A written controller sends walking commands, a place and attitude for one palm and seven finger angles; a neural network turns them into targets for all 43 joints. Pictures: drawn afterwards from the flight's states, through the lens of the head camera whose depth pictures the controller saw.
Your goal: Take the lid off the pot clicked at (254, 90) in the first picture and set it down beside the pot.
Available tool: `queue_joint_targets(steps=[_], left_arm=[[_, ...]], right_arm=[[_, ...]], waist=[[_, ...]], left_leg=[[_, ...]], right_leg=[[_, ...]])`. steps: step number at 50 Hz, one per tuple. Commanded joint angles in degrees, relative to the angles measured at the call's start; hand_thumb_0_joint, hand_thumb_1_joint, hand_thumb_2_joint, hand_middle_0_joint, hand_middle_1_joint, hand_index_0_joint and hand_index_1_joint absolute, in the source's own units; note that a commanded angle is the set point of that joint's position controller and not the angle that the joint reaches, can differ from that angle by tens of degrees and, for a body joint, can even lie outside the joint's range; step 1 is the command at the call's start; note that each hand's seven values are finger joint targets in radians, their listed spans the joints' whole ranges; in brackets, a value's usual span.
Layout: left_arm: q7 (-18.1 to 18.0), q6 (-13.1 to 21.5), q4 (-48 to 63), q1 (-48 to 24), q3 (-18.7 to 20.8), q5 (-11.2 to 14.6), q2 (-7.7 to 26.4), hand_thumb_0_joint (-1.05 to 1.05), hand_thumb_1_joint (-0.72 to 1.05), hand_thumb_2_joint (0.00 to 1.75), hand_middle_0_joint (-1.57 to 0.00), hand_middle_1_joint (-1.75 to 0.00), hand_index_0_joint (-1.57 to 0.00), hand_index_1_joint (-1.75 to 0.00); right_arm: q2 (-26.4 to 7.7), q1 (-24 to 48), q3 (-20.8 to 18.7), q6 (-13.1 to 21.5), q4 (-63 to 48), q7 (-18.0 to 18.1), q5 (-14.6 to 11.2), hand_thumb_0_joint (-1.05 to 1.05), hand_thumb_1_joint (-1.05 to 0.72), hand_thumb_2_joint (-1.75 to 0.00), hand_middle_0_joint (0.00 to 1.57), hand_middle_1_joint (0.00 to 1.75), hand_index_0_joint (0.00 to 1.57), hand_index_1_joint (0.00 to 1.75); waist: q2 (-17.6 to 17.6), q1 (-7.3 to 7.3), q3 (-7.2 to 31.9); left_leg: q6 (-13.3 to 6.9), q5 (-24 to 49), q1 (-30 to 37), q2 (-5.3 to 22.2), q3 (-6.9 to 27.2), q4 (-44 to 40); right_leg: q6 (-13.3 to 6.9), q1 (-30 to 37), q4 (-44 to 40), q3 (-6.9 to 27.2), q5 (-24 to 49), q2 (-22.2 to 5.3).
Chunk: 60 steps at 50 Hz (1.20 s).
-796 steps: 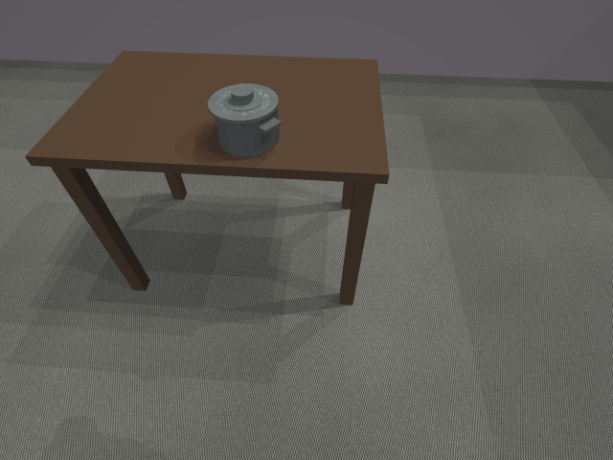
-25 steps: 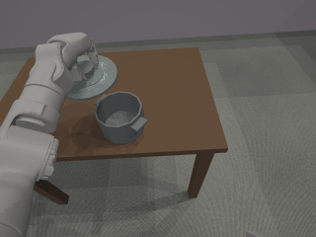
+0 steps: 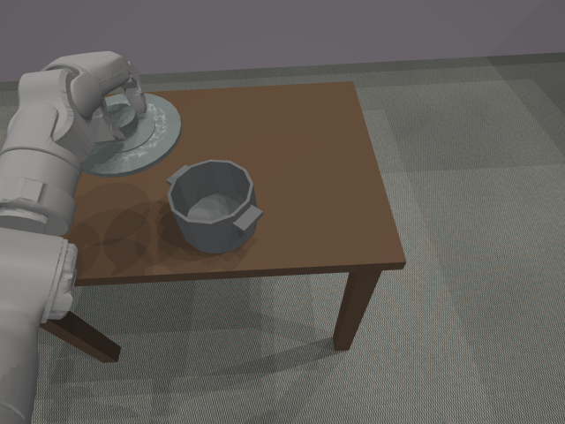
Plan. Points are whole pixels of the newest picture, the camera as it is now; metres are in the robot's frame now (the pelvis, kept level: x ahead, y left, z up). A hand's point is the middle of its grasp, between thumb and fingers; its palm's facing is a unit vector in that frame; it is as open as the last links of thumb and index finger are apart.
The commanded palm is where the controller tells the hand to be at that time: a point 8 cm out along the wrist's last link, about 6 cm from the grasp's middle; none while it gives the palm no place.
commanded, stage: move the lid sideways beside the pot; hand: left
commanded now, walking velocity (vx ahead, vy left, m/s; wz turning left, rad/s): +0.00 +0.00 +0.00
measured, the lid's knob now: (118, 119) +0.51 +0.22 +0.17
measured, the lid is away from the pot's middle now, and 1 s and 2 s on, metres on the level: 0.10 0.23 0.25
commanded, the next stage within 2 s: lower the lid onto the table in 1.18 s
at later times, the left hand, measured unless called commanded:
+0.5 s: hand (58, 127) +0.47 +0.28 +0.19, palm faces -0.31 -0.05 -0.95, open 8.2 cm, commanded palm +0.48 +0.29 +0.25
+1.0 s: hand (13, 135) +0.46 +0.34 +0.18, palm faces -0.34 -0.08 -0.94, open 8.2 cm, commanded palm +0.48 +0.35 +0.25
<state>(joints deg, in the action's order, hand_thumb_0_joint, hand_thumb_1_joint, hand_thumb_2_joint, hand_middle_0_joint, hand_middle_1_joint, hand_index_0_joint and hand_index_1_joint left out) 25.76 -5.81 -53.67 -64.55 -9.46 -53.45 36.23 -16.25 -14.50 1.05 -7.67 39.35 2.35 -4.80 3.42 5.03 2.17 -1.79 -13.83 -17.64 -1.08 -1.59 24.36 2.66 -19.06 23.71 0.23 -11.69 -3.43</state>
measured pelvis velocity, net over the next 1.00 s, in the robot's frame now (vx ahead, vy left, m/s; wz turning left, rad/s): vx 0.01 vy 0.01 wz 0.01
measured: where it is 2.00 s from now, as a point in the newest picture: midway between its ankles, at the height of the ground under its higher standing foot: outside the picture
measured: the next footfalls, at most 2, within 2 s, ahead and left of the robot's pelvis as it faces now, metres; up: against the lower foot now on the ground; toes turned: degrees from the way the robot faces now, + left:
none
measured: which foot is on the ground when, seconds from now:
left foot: down 0.00-1.00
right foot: down 0.00-1.00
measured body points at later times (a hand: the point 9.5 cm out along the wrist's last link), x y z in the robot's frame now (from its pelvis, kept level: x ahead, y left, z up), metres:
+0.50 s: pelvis +0.00 +0.00 +0.00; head +0.06 -0.01 +0.45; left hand +0.48 +0.28 +0.24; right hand +0.07 -0.28 -0.13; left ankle -0.02 +0.10 -0.74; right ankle +0.00 -0.15 -0.74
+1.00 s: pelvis +0.01 +0.01 +0.00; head +0.08 +0.01 +0.44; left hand +0.48 +0.34 +0.24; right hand +0.07 -0.26 -0.13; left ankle -0.02 +0.10 -0.74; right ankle +0.00 -0.15 -0.74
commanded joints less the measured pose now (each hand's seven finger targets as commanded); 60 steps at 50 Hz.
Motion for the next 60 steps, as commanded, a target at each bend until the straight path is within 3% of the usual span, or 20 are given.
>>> queue_joint_targets(steps=[1, 6, 9, 12, 16, 17, 20, 26, 28, 34, 37, 39, 42, 44, 45, 46, 51, 53, 58, 60], left_arm=[[-2.9, 1.4, 13.6, -32.4, 7.8, -1.6, 19.9, 0.00, 0.59, 1.03, -0.79, -1.06, -0.77, -1.04], [-2.0, 1.9, 9.0, -31.9, 7.4, -0.9, 22.0, 0.00, 0.59, 1.03, -0.79, -1.06, -0.77, -1.04], [-1.7, 3.2, 15.0, -36.4, 3.5, -0.5, 17.9, 0.00, 0.59, 1.03, -0.79, -1.06, -0.77, -1.04], [-1.8, 4.7, 14.2, -34.7, 8.7, -0.7, 24.3, 0.00, 0.59, 1.03, -0.79, -1.06, -0.77, -1.04], [-1.1, 5.1, 9.4, -31.5, 7.1, 0.2, 22.4, 0.00, 0.59, 1.03, -0.79, -1.06, -0.77, -1.04], [-1.3, 5.2, 10.2, -32.3, 8.1, 0.0, 24.3, 0.00, 0.59, 1.03, -0.79, -1.06, -0.77, -1.04], [-1.5, 6.1, 13.5, -33.6, 9.3, -0.7, 26.3, 0.00, 0.59, 1.03, -0.79, -1.06, -0.77, -1.04], [-0.8, 7.2, 9.6, -30.4, 10.8, -0.5, 29.2, 0.00, 0.59, 1.03, -0.79, -1.06, -0.77, -1.04], [-0.4, 7.3, 9.1, -31.0, 9.0, -0.5, 27.3, 0.00, 0.59, 1.03, -0.79, -1.06, -0.77, -1.04], [-0.1, 9.7, 14.7, -32.6, 11.0, 0.0, 30.0, 0.00, 0.59, 1.03, -0.79, -1.06, -0.77, -1.04], [0.3, 10.2, 9.7, -29.5, 13.1, 0.5, 32.5, 0.00, 0.59, 1.03, -0.79, -1.06, -0.77, -1.04], [0.5, 9.9, 8.2, -29.3, 10.0, 0.6, 29.4, 0.00, 0.59, 1.03, -0.79, -1.06, -0.77, -1.04], [0.0, 10.9, 11.4, -30.9, 13.6, -0.9, 34.4, 0.00, 0.59, 1.03, -0.79, -1.06, -0.77, -1.04], [0.2, 11.4, 10.4, -29.1, 13.6, -0.6, 34.2, 0.00, 0.59, 1.03, -0.79, -1.06, -0.77, -1.04], [0.5, 11.4, 8.6, -28.6, 13.3, -0.5, 33.8, 0.00, 0.59, 1.03, -0.79, -1.06, -0.77, -1.04], [0.5, 11.6, 7.6, -28.1, 15.0, -0.4, 36.1, 0.00, 0.59, 1.03, -0.79, -1.06, -0.77, -1.04], [1.2, 12.4, 11.2, -31.0, 12.8, -0.4, 34.1, 0.00, 0.59, 1.03, -0.79, -1.06, -0.77, -1.04], [1.2, 12.8, 8.0, -28.3, 15.0, -0.4, 36.9, 0.00, 0.59, 1.03, -0.79, -1.06, -0.77, -1.04], [2.0, 12.8, 11.3, -31.2, 10.8, 0.2, 32.2, 0.00, 0.59, 1.03, -0.79, -1.06, -0.77, -1.04], [2.1, 13.2, 10.2, -29.8, 12.4, 0.4, 33.7, 0.00, 0.59, 1.03, -0.79, -1.06, -0.77, -1.04]], right_arm=[[-8.5, 0.5, -2.9, 1.4, -6.7, 0.5, 0.4, 0.00, -0.90, -0.90, 0.20, 0.30, 0.20, 0.30], [-9.0, 0.5, -2.6, 0.6, -6.1, 1.4, -0.4, 0.00, -0.90, -0.90, 0.20, 0.30, 0.20, 0.30], [-8.7, 0.6, -3.1, 1.3, -6.4, 1.4, -0.5, 0.00, -0.90, -0.90, 0.20, 0.30, 0.20, 0.30], [-9.1, -1.0, -3.0, 1.3, -5.6, 1.6, -0.1, 0.00, -0.90, -0.90, 0.20, 0.30, 0.20, 0.30], [-9.4, -1.1, -2.9, 0.9, -4.8, 1.8, -0.5, 0.00, -0.90, -0.90, 0.20, 0.30, 0.20, 0.30], [-9.7, -1.3, -2.8, 0.9, -4.6, 1.9, -0.6, 0.00, -0.90, -0.90, 0.20, 0.30, 0.20, 0.30], [-9.7, -0.9, -3.0, 0.9, -5.2, 1.7, -0.4, 0.00, -0.90, -0.90, 0.20, 0.30, 0.20, 0.30], [-10.2, -1.2, -2.8, 0.0, -4.9, 1.8, -0.6, 0.00, -0.90, -0.90, 0.20, 0.30, 0.20, 0.30], [-10.0, -1.2, -2.9, -0.1, -4.9, 1.9, -0.8, 0.00, -0.90, -0.90, 0.20, 0.30, 0.20, 0.30], [-10.3, -2.0, -3.3, 0.1, -5.0, 1.8, -0.4, 0.00, -0.90, -0.90, 0.20, 0.30, 0.20, 0.30], [-10.5, -2.6, -3.0, -0.6, -4.0, 1.9, -0.6, 0.00, -0.90, -0.90, 0.20, 0.30, 0.20, 0.30], [-10.7, -2.5, -3.0, -0.8, -3.9, 1.9, -1.0, 0.00, -0.90, -0.90, 0.20, 0.30, 0.20, 0.30], [-10.8, -2.7, -3.1, -0.8, -4.1, 1.6, -0.7, 0.00, -0.90, -0.90, 0.20, 0.30, 0.20, 0.30], [-10.7, -2.6, -3.1, -0.9, -4.3, 1.7, -0.7, 0.00, -0.90, -0.90, 0.20, 0.30, 0.20, 0.30], [-10.6, -2.9, -3.0, -1.1, -4.0, 1.7, -0.5, 0.00, -0.90, -0.90, 0.20, 0.30, 0.20, 0.30], [-10.9, -3.1, -2.9, -1.3, -3.8, 1.8, -0.7, 0.00, -0.90, -0.90, 0.20, 0.30, 0.20, 0.30], [-10.9, -3.4, -3.3, -1.3, -3.7, 1.6, -0.6, 0.00, -0.90, -0.90, 0.20, 0.30, 0.20, 0.30], [-11.1, -3.7, -2.9, -1.7, -3.4, 1.7, -0.7, 0.00, -0.90, -0.90, 0.20, 0.30, 0.20, 0.30], [-10.9, -3.4, -3.3, -1.8, -3.5, 1.5, -0.7, 0.00, -0.90, -0.90, 0.20, 0.30, 0.20, 0.30], [-11.0, -3.9, -3.2, -1.9, -3.0, 1.6, -0.7, 0.00, -0.90, -0.90, 0.20, 0.30, 0.20, 0.30]], waist=[[-1.1, -0.64, 27.2], [-3.4, -0.05, 22.9], [2.4, 0.82, 25.4], [2.4, 0.18, 27.1], [0.4, 0.44, 23.0], [0.2, 0.23, 22.7], [3.0, -0.21, 25.6], [1.1, -0.27, 24.7], [1.1, 0.21, 23.3], [6.8, 0.04, 28.2], [1.8, -0.14, 25.0], [3.4, 0.44, 23.4], [5.5, -0.48, 26.1], [5.6, -0.52, 26.3], [4.2, -0.16, 25.9], [2.6, -0.40, 25.8], [7.4, 0.12, 26.9], [5.3, -0.12, 25.8], [7.4, 0.45, 25.7], [5.6, 0.44, 26.0]], left_leg=[[-2.1, 26.1, 13.3, -0.3, 1.8, 0.8], [-2.5, 18.0, 8.6, -0.6, 0.6, -0.4], [-2.5, 22.8, 13.8, -0.1, 1.2, 0.8], [-2.6, 23.3, 14.4, -0.3, 1.8, 1.2], [-2.5, 20.6, 11.1, -0.2, 1.1, 0.7], [-2.5, 19.6, 10.9, 0.0, 1.2, 0.4], [-2.4, 24.5, 12.6, 0.0, 1.6, 1.3], [-2.5, 23.9, 10.7, 0.0, 1.5, 1.3], [-2.6, 23.2, 10.7, 0.1, 1.4, 1.3], [-2.4, 32.8, 17.1, 0.6, 2.6, 3.2], [-2.8, 28.9, 12.8, 0.6, 2.2, 2.7], [-2.5, 28.2, 12.3, 0.5, 1.9, 2.6], [-2.3, 31.8, 14.3, 0.7, 2.9, 3.4], [-2.3, 34.2, 14.4, 0.7, 3.0, 3.9], [-2.4, 32.4, 13.6, 0.7, 2.7, 4.0], [-2.6, 30.6, 12.3, 0.6, 2.5, 3.8], [-2.2, 36.2, 17.0, 1.1, 3.4, 4.8], [-2.4, 33.4, 14.0, 0.7, 3.0, 4.9], [-2.2, 33.4, 15.8, 0.9, 3.2, 4.9], [-2.4, 34.6, 15.4, 1.1, 3.2, 5.6]], right_leg=[[-4.6, 9.4, 0.6, -2.7, 20.9, 3.6], [-4.3, 9.7, -0.3, -2.8, 18.8, 3.4], [-4.5, 6.6, -0.6, -2.8, 18.3, 3.5], [-4.5, 8.1, -0.4, -2.8, 18.8, 3.9], [-4.3, 7.2, -0.7, -3.3, 17.8, 3.8], [-4.4, 7.3, -0.9, -3.2, 17.3, 3.8], [-4.6, 8.4, -0.2, -2.9, 19.9, 3.7], [-4.3, 9.0, -0.3, -3.2, 19.7, 3.8], [-4.3, 7.5, -0.6, -3.5, 18.7, 3.9], [-4.4, 5.6, -0.5, -3.4, 20.1, 4.2], [-4.1, 7.0, -0.3, -3.7, 20.0, 4.2], [-4.2, 5.2, -0.6, -3.9, 19.1, 4.1], [-4.4, 5.6, 0.0, -3.8, 19.3, 4.5], [-4.4, 5.8, 0.0, -3.8, 20.6, 4.4], [-4.0, 5.7, 0.1, -3.8, 19.8, 4.5], [-3.9, 6.6, 0.1, -3.7, 19.7, 4.4], [-4.0, 2.8, -0.1, -4.1, 18.7, 4.8], [-4.0, 4.0, 0.2, -4.1, 18.6, 4.8], [-4.1, 1.8, -0.2, -4.4, 17.5, 5.0], [-3.9, 2.0, 0.2, -4.3, 18.2, 5.1]])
